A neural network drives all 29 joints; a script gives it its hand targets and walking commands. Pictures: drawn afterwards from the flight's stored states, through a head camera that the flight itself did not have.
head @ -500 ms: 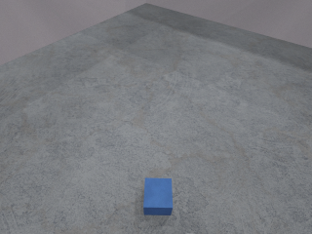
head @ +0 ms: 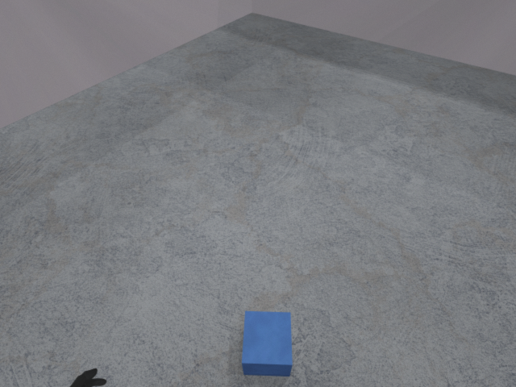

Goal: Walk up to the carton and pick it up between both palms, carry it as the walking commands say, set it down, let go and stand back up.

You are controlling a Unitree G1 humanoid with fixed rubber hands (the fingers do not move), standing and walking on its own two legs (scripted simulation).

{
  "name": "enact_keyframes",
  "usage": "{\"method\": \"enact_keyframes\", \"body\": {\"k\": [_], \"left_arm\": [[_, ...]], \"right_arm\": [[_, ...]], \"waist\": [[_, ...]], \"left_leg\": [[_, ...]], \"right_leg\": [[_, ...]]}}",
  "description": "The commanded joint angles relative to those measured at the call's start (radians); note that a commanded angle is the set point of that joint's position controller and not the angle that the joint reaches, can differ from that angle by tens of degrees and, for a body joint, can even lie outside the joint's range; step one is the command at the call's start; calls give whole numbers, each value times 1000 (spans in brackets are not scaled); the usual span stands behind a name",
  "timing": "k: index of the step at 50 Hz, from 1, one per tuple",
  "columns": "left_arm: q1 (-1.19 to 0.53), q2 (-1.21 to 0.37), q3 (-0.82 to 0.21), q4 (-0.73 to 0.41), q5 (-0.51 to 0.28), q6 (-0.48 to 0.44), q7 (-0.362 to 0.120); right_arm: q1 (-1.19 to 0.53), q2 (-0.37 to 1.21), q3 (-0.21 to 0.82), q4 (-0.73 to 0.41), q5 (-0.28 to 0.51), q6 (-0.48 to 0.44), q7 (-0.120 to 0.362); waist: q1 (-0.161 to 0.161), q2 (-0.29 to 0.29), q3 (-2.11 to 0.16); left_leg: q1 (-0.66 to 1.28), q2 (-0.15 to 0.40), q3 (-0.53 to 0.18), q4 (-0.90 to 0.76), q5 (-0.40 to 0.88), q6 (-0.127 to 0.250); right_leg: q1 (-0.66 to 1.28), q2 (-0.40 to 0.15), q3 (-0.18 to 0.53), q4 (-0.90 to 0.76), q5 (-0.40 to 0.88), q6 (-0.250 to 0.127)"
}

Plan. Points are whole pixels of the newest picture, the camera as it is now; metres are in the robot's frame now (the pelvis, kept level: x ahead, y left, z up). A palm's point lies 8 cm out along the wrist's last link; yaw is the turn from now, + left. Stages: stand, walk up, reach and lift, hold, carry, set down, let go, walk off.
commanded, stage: walk up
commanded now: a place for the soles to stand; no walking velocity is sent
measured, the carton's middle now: (267, 343) +0.42 +0.00 -0.70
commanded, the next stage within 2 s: reach and lift in 0.96 s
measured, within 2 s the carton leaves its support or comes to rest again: neither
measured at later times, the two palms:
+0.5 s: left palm out of the picture +0.12 +0.31 -0.09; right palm out of the picture +0.12 -0.33 -0.09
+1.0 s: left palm out of the picture +0.15 +0.32 -0.09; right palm out of the picture +0.12 -0.31 -0.09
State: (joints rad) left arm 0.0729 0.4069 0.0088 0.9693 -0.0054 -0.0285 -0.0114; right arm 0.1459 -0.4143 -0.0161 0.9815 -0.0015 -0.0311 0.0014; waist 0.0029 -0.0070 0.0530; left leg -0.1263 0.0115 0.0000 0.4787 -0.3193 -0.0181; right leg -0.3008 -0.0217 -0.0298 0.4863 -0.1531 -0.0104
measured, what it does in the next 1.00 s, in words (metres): stands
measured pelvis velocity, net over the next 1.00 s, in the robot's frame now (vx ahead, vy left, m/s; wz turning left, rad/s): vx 0.02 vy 0.01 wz -0.02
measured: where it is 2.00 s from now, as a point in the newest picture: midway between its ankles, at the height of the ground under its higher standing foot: outside the picture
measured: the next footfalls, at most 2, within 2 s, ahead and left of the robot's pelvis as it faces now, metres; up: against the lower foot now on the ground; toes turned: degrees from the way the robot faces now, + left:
none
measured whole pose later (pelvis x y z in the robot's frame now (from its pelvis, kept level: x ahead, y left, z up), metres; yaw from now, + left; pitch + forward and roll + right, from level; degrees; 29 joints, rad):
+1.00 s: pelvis +0.02 +0.01 +0.00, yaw -1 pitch -1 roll +0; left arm 0.10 0.41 0.04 0.89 0.02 0.03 -0.02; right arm 0.14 -0.39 -0.09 0.85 -0.04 0.07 0.02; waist 0.00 0.01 0.07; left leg -0.10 0.01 0.03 0.45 -0.34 -0.01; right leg -0.29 -0.02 0.00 0.47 -0.17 0.01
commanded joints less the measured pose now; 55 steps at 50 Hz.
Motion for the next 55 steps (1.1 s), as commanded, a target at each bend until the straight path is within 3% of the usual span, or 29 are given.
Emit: {"method": "enact_keyframes", "body": {"k": [1,5,18,19,23,34,48,49,50,52,53,55], "left_arm": [[-51,168,30,-5,-2,-11,3],[-64,160,24,33,-2,-10,2],[-102,134,27,83,2,0,1],[-60,193,40,72,6,-11,10],[-67,191,40,53,12,-19,19],[-42,194,32,23,11,-14,24],[-13,203,34,4,13,-6,28],[-168,48,81,-346,41,59,-26],[-120,62,66,-374,52,116,-43],[-60,127,120,-423,84,180,-49],[-29,124,143,-415,108,207,-50],[-12,101,164,-415,123,221,-50]], "right_arm": [[-36,-168,-29,-7,4,-8,-5],[-76,-178,-29,21,2,-5,-5],[-166,-225,-19,86,-2,8,-2],[-135,-189,-30,71,-12,19,1],[-106,-169,-38,55,-16,32,7],[-72,-175,-56,8,-18,34,10],[-54,-170,-73,-44,-22,45,11],[-175,-11,-125,-395,-61,95,26],[-169,-26,-131,-471,-60,145,32],[-66,-107,-198,-443,-47,221,44],[-26,-103,-215,-435,-49,248,43],[-19,-68,-216,-462,-47,262,38]], "waist": [[5,1,-81],[4,16,-82],[0,-10,-83],[6,25,-85],[-1,-5,-86],[9,-9,-71],[6,16,-58],[1,73,59],[-18,117,56],[-50,167,45],[-61,143,51],[-49,74,28]], "left_leg": [[-62,105,-89,-140,176,46],[-32,114,-79,-177,206,40],[13,120,-52,-220,185,34],[8,105,-35,-194,153,44],[6,100,-42,-189,114,48],[-16,111,-49,-194,140,57],[-10,109,-30,-163,145,61],[-412,-68,40,-106,4,-25],[-446,-28,18,-120,-60,-5],[-482,-11,25,-134,-180,9],[-486,-6,23,-140,-195,19],[-475,-22,10,-128,-133,30]], "right_leg": [[154,-106,134,-102,139,-46],[178,-107,122,-123,171,-35],[210,-117,110,-164,154,-21],[206,-125,130,-163,149,-25],[175,-140,162,-174,102,-37],[182,-103,119,-110,155,-35],[160,-93,120,-63,202,-46],[192,78,-6,-11,-10,5],[235,88,-25,32,12,26],[361,115,-56,89,20,54],[383,124,-63,99,26,66],[399,123,-46,95,70,82]]}}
